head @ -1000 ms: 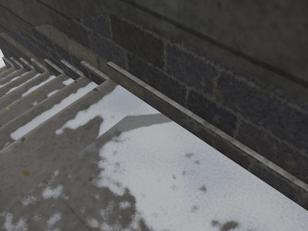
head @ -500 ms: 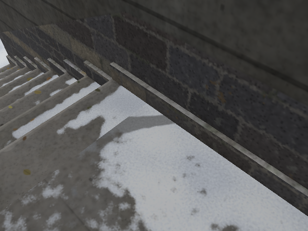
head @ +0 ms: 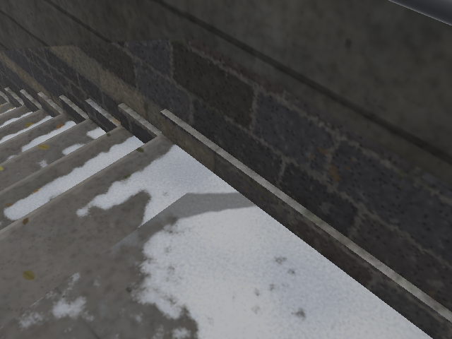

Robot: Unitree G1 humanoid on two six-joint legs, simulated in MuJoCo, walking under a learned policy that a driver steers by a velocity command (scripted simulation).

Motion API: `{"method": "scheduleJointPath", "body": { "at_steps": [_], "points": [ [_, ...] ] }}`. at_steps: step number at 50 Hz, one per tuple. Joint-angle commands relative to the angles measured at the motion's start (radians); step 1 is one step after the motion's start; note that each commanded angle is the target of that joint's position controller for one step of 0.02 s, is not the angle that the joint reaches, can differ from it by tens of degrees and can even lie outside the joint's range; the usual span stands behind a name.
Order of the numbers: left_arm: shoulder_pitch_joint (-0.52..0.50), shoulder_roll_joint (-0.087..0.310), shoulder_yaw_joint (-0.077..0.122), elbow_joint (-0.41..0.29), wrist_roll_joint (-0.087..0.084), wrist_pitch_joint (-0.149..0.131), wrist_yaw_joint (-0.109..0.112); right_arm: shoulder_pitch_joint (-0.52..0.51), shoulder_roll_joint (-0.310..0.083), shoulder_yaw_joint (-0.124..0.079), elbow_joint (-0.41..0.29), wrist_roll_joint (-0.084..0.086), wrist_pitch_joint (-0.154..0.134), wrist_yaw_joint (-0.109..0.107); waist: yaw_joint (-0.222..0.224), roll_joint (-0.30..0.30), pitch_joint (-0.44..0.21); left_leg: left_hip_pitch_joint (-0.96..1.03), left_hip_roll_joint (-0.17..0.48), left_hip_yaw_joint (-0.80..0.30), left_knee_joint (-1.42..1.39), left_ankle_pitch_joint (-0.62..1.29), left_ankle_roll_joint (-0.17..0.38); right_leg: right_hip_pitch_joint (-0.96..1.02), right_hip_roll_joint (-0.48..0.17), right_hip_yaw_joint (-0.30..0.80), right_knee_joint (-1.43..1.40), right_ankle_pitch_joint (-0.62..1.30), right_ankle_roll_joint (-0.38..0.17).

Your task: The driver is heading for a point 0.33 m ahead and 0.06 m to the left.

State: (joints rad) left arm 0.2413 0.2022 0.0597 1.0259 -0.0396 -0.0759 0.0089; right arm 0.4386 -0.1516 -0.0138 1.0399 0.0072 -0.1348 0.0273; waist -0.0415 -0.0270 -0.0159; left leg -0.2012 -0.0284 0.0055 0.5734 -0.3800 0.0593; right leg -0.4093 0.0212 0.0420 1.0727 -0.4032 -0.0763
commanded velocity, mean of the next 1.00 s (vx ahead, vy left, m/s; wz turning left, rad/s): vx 0.19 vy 0.01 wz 0.00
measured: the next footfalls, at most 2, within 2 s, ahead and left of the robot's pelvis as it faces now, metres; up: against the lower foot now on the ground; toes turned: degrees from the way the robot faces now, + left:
right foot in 0.34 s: +0.34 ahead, -0.10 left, +0.00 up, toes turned -1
left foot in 0.74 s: +0.35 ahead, +0.15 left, +0.00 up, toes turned -3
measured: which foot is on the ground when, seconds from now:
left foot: down 0.00-0.36, up 0.38-0.72, down 0.74-1.00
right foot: up 0.00-0.32, down 0.34-1.00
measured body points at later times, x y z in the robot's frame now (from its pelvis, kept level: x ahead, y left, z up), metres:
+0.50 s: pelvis +0.21 -0.01 +0.01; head +0.25 -0.01 +0.45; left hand +0.34 +0.24 -0.12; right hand +0.24 -0.28 -0.14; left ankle +0.10 +0.12 -0.63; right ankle +0.29 -0.10 -0.73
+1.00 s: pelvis +0.29 +0.05 +0.01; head +0.31 +0.06 +0.46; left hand +0.35 +0.31 -0.13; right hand +0.41 -0.20 -0.12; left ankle +0.31 +0.15 -0.73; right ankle +0.30 -0.10 -0.73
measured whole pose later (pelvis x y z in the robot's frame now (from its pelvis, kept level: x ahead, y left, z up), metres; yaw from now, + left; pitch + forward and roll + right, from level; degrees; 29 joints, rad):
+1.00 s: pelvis +0.29 +0.05 +0.01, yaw +0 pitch +0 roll +0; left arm 0.23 0.27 -0.04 0.93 0.03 0.00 0.04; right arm 0.10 -0.24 0.00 0.98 -0.01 -0.03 0.01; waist 0.03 -0.02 0.04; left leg -0.25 -0.05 -0.03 0.44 -0.20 0.03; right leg -0.23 -0.06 0.00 0.45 -0.23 0.05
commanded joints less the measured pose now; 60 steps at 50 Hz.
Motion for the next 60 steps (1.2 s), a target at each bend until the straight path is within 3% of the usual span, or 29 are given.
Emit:
{"method": "scheduleJointPath", "body": {
  "at_steps": [1,3,7,10,11,13,15,16,17,18,19,20,21,23,25,26,27,29,31,33,35,36,37,38,40,41,46,53,60],
  "points": [
    [-0.184,0.077,0.019,-0.124,0.012,-0.038,0.004,0.091,-0.115,-0.009,-0.010,-0.007,-0.002,0.000,-0.032,0.100,0.141,0.228,0.297,-0.384,-0.394,0.296,0.110,-0.407,-0.110,0.008,-0.027,0.195,0.004],
    [-0.190,0.067,0.019,-0.139,0.025,-0.025,-0.006,0.134,-0.096,0.005,0.019,-0.017,0.000,-0.016,-0.024,0.138,0.124,0.213,0.242,-0.262,-0.408,0.531,0.080,-0.345,-0.098,-0.027,-0.121,0.285,0.023],
    [-0.288,0.040,0.007,-0.208,0.019,-0.009,-0.014,0.087,-0.153,0.001,0.023,-0.027,0.011,-0.050,-0.009,0.114,0.098,0.154,0.161,-0.103,-0.424,0.722,0.012,-0.233,-0.053,-0.073,-0.357,0.470,0.039],
    [-0.380,0.033,-0.011,-0.255,0.021,-0.002,-0.016,0.088,-0.180,-0.008,0.033,-0.007,0.021,-0.063,-0.030,0.136,0.106,0.143,0.173,-0.095,-0.442,0.704,0.019,-0.169,-0.040,-0.094,-0.457,0.500,0.052],
    [-0.412,0.038,-0.015,-0.265,0.016,0.003,-0.019,0.103,-0.165,-0.010,0.045,0.001,0.027,-0.064,-0.037,0.132,0.112,0.194,0.193,-0.102,-0.432,0.712,0.028,-0.188,-0.042,-0.090,-0.479,0.478,0.051],
    [-0.447,0.047,-0.024,-0.303,0.021,0.000,-0.029,0.096,-0.176,-0.016,0.046,0.002,0.039,-0.064,-0.032,0.121,0.117,0.237,0.208,-0.087,-0.391,0.874,0.049,-0.155,-0.023,-0.105,-0.549,0.463,0.045],
    [-0.361,0.109,-0.007,-0.294,0.025,-0.006,-0.031,0.032,-0.202,-0.028,0.018,0.008,0.057,-0.058,0.029,0.183,0.047,0.312,0.215,-0.089,-0.252,1.158,0.040,-0.050,0.016,-0.104,-0.576,0.383,0.020],
    [-0.238,0.134,0.008,-0.252,0.016,-0.010,-0.036,0.038,-0.176,-0.020,0.015,-0.004,0.066,-0.053,0.074,0.189,-0.035,0.341,0.198,-0.079,-0.133,1.256,0.035,0.089,0.041,-0.126,-0.620,0.418,-0.003],
    [-0.105,0.152,0.014,-0.205,0.033,-0.007,-0.034,0.035,-0.191,-0.020,0.014,-0.012,0.066,-0.047,0.130,0.173,-0.099,0.268,0.164,-0.077,0.014,1.225,0.014,0.286,0.032,-0.115,-0.667,0.533,-0.027],
    [0.079,0.207,0.023,-0.156,0.058,-0.001,-0.020,-0.008,-0.185,-0.014,-0.016,-0.024,0.051,-0.038,0.193,0.095,-0.214,0.015,0.108,-0.085,0.250,0.896,-0.004,0.622,-0.106,0.034,-0.542,0.854,-0.081],
    [0.139,0.287,0.026,-0.131,0.090,0.004,-0.021,0.178,-0.086,0.016,-0.002,-0.025,0.043,-0.021,0.090,-0.249,-0.426,-0.315,-0.079,-0.091,0.666,-0.253,-0.058,0.951,-0.442,0.433,-0.548,1.117,-0.314],
    [0.132,0.231,0.023,-0.133,0.096,0.006,-0.016,0.153,-0.176,-0.011,0.036,0.014,0.021,-0.018,0.126,-0.120,-0.427,-0.347,-0.083,-0.252,0.827,-0.301,-0.053,0.813,-0.445,0.528,-0.678,0.920,-0.337],
    [-0.008,0.198,0.006,-0.165,0.065,-0.002,-0.005,0.010,-0.219,-0.022,-0.015,0.032,0.018,-0.020,0.101,-0.080,-0.218,-0.417,-0.018,-0.201,0.811,-0.230,-0.051,0.622,-0.403,0.369,-0.735,0.814,-0.284],
    [-0.119,0.126,-0.029,-0.174,0.045,-0.013,-0.003,-0.092,-0.228,-0.032,-0.042,0.001,0.043,-0.045,0.033,0.072,-0.067,-0.352,0.070,-0.099,0.730,-0.076,-0.082,0.330,-0.328,0.227,-0.827,0.707,-0.216],
    [-0.126,0.119,-0.036,-0.156,0.064,-0.012,-0.015,-0.083,-0.164,-0.024,-0.060,-0.022,0.076,-0.052,-0.009,-0.003,-0.049,-0.210,0.101,-0.092,0.623,-0.015,-0.093,0.159,-0.261,0.139,-0.874,0.682,-0.209],
    [-0.125,0.120,-0.041,-0.150,0.071,-0.012,-0.010,-0.087,-0.123,-0.010,-0.065,-0.012,0.080,-0.054,-0.015,-0.032,-0.032,-0.197,0.098,-0.072,0.555,-0.018,-0.099,0.116,-0.232,0.091,-0.886,0.690,-0.216],
    [-0.130,0.125,-0.045,-0.152,0.080,-0.014,-0.011,-0.085,-0.121,-0.012,-0.072,-0.002,0.087,-0.061,-0.028,-0.045,-0.021,-0.150,0.092,-0.063,0.470,-0.032,-0.114,0.056,-0.210,0.039,-0.876,0.757,-0.213],
    [-0.126,0.135,-0.049,-0.147,0.083,-0.002,-0.007,-0.130,-0.122,-0.001,-0.082,-0.015,0.096,-0.068,-0.020,-0.058,-0.047,-0.082,0.084,-0.058,0.259,0.046,-0.132,0.036,-0.186,-0.014,-0.848,0.785,-0.194],
    [-0.094,0.192,-0.040,-0.160,0.075,0.011,-0.004,-0.181,-0.146,0.001,-0.088,-0.017,0.120,-0.063,0.025,-0.041,-0.079,-0.043,0.068,-0.057,0.144,0.146,-0.141,0.076,-0.231,0.038,-0.841,0.693,-0.180],
    [-0.076,0.201,-0.042,-0.155,0.063,0.027,0.002,-0.211,-0.184,-0.008,-0.103,-0.017,0.144,-0.061,0.021,-0.069,-0.085,0.013,0.068,-0.070,0.057,0.175,-0.130,0.069,-0.237,0.066,-0.847,0.401,-0.148],
    [-0.081,0.183,-0.052,-0.155,0.050,0.040,0.013,-0.255,-0.213,-0.018,-0.111,-0.026,0.153,-0.063,0.017,-0.067,-0.031,0.074,0.047,-0.052,-0.093,0.226,-0.097,0.017,-0.191,0.079,-0.846,0.026,-0.074],
    [-0.046,0.159,-0.064,-0.144,0.055,0.040,0.015,-0.280,-0.230,-0.021,-0.124,-0.034,0.153,-0.067,0.024,-0.058,0.009,0.099,0.069,-0.076,-0.165,0.256,-0.076,-0.011,-0.167,0.085,-0.841,-0.069,-0.018],
    [-0.009,0.139,-0.074,-0.138,0.071,0.033,0.014,-0.278,-0.260,-0.023,-0.131,-0.040,0.151,-0.071,0.036,-0.015,0.017,0.134,0.137,-0.137,-0.191,0.392,-0.052,-0.029,-0.132,0.061,-0.791,-0.075,0.034],
    [0.064,0.132,-0.073,-0.139,0.076,0.035,0.010,-0.323,-0.318,-0.034,-0.128,-0.029,0.147,-0.072,0.108,0.110,0.037,0.033,0.157,-0.159,-0.194,0.335,0.004,0.017,-0.068,-0.012,-0.772,0.018,0.074],
    [0.021,0.158,-0.070,-0.143,0.076,0.053,0.020,-0.334,-0.225,-0.016,-0.117,-0.022,0.127,-0.048,0.080,0.119,0.027,-0.101,0.102,-0.144,-0.259,0.124,0.009,0.181,-0.045,-0.056,-0.695,0.128,0.112],
    [0.026,0.158,-0.071,-0.140,0.071,0.061,0.028,-0.346,-0.221,-0.013,-0.113,-0.026,0.117,-0.038,0.087,0.120,0.020,-0.103,0.094,-0.143,-0.264,0.153,-0.002,0.200,-0.052,-0.056,-0.673,0.150,0.108],
    [0.050,0.164,-0.078,-0.125,0.067,0.074,0.038,-0.347,-0.226,-0.009,-0.107,-0.023,0.089,-0.015,0.080,0.083,-0.030,-0.023,0.099,-0.152,-0.238,0.363,0.017,0.216,-0.072,-0.051,-0.646,0.214,0.119],
    [0.041,0.179,-0.083,-0.116,0.063,0.073,0.031,-0.352,-0.235,-0.010,-0.101,-0.018,0.098,-0.019,0.065,0.045,-0.038,0.018,0.081,-0.132,-0.207,0.483,0.031,0.219,-0.087,-0.052,-0.640,0.260,0.134],
    [0.055,0.181,-0.090,-0.103,0.066,0.074,0.031,-0.347,-0.241,-0.014,-0.083,-0.012,0.110,-0.024,0.066,0.027,-0.019,0.004,0.066,-0.121,-0.207,0.427,0.038,0.226,-0.093,-0.056,-0.642,0.246,0.141]
  ]
}}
